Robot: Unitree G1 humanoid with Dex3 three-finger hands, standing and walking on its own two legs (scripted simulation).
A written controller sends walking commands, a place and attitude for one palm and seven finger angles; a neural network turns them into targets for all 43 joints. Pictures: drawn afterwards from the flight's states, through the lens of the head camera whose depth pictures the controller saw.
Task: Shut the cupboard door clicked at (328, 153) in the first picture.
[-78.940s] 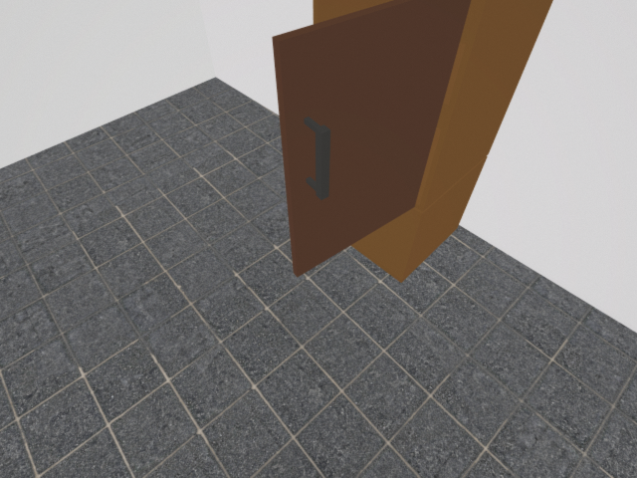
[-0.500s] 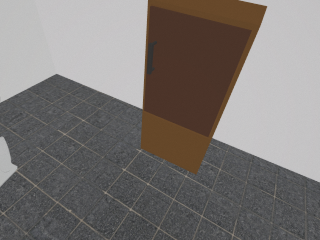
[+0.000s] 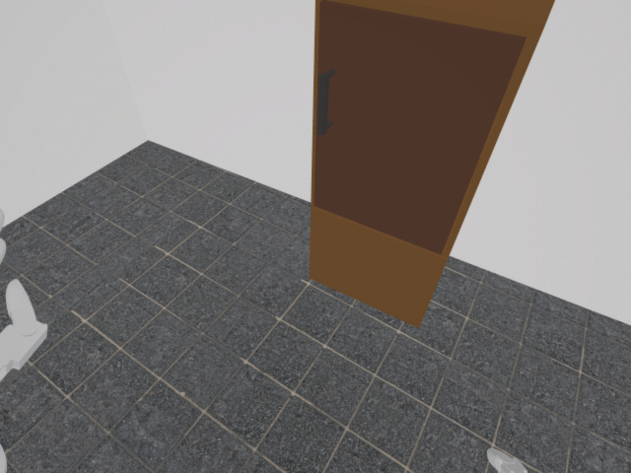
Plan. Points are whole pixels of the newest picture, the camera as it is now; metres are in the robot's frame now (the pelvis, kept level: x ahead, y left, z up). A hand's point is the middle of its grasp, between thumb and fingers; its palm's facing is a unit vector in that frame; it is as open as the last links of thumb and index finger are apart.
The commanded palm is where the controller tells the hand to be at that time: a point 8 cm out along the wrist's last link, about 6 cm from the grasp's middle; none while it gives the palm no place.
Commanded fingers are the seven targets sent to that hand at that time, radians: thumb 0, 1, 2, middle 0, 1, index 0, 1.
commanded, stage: stop stepping back and stand still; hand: left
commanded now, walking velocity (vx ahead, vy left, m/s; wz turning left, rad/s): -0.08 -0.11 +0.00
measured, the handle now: (326, 102) +0.94 +0.05 +0.03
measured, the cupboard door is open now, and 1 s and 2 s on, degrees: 0 0 0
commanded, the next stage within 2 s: let the arm hang, fingers relaxed in 0.38 s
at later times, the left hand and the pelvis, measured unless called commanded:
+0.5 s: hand (49, 324) +0.21 +0.28 +0.15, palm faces +0.35 -0.78 -0.53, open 7.4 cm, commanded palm none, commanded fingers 0.00 0.90 0.90 -0.20 -0.30 -0.20 -0.30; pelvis +0.01 +0.02 -0.01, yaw +0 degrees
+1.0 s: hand out of the picture -0.10 +0.23 -0.17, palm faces +0.05 -0.98 -0.19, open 7.2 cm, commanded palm none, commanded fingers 0.00 0.90 0.90 -0.20 -0.30 -0.20 -0.30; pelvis -0.03 +0.05 +0.00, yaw +1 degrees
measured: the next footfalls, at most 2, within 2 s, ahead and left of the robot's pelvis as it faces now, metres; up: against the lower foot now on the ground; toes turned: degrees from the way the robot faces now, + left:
left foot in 0.06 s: +0.06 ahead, +0.16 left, +0.00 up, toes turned +6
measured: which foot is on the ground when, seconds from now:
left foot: up 0.00-0.04, down 0.06-1.00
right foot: down 0.00-1.00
